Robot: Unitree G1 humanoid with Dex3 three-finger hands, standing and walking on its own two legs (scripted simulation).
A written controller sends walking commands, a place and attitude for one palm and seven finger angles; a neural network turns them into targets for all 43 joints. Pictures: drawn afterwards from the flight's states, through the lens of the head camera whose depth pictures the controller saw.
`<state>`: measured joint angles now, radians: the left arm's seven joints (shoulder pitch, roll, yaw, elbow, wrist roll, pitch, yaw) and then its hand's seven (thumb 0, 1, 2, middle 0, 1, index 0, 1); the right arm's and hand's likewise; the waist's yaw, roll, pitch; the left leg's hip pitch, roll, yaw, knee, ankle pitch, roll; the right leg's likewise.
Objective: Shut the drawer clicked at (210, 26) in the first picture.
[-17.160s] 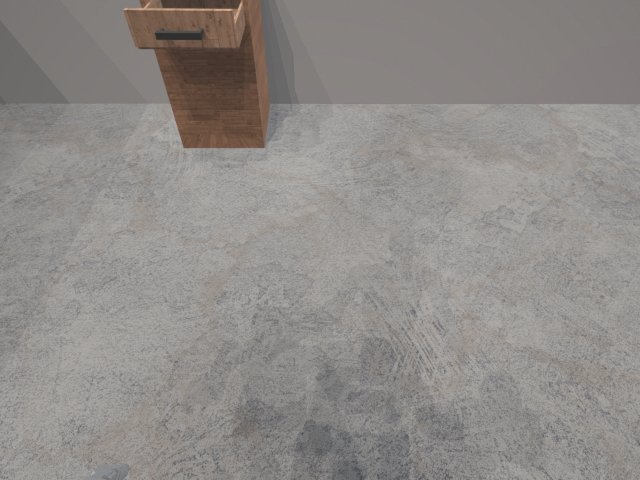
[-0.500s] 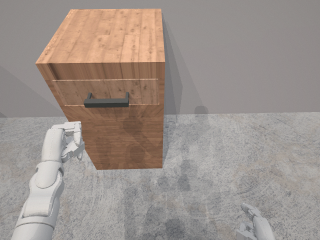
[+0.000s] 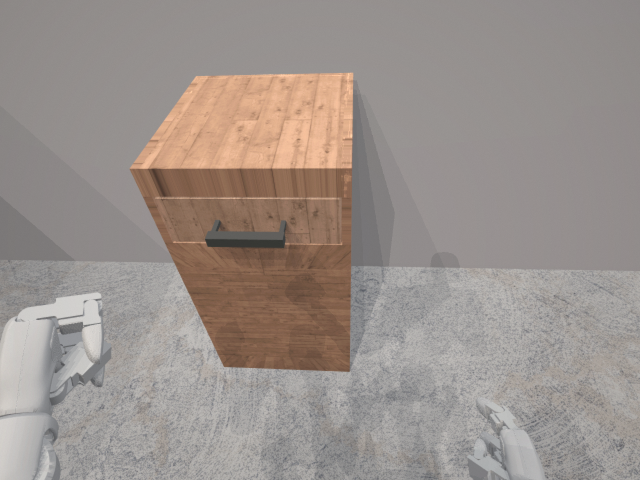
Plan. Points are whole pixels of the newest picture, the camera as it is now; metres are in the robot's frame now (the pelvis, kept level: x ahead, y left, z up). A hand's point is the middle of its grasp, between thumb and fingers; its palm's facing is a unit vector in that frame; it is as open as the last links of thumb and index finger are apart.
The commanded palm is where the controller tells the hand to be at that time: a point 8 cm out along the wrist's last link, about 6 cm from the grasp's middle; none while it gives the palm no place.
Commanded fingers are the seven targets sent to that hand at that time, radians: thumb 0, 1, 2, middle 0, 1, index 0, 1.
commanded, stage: draw the hand back to the body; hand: left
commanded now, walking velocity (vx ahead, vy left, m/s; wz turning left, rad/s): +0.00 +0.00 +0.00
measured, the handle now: (247, 232) +0.60 +0.24 -0.08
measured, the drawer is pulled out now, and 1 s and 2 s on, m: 0.00 0.00 0.00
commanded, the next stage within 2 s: step back with the hand held close in 0.22 s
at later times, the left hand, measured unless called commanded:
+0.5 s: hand (90, 351) +0.19 +0.24 +0.16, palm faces +0.34 -0.82 -0.46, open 3.3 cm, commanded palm +0.12 +0.28 +0.17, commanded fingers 0.00 0.90 0.90 -1.40 -1.60 -1.40 -1.60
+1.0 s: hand (8, 439) +0.11 +0.27 +0.15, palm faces +0.33 -0.81 -0.49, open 3.3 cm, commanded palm +0.05 +0.31 +0.17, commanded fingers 0.00 0.90 0.90 -1.40 -1.60 -1.40 -1.60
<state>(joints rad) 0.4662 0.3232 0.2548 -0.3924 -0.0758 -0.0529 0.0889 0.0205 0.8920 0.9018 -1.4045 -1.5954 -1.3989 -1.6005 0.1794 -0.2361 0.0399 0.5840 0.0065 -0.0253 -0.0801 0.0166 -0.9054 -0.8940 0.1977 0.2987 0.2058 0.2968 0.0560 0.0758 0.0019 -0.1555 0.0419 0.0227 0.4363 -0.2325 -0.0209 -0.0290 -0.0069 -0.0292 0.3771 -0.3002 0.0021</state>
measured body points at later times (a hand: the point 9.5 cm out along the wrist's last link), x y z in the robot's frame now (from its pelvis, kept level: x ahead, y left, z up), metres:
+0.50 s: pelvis -0.01 +0.00 +0.00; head +0.00 -0.02 +0.45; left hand +0.16 +0.28 +0.18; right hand +0.18 -0.23 -0.08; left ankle +0.00 +0.13 -0.74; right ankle -0.06 -0.12 -0.74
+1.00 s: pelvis -0.08 +0.03 -0.01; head -0.06 +0.03 +0.44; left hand +0.08 +0.31 +0.18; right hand +0.10 -0.21 -0.09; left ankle +0.00 +0.13 -0.74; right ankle -0.06 -0.12 -0.74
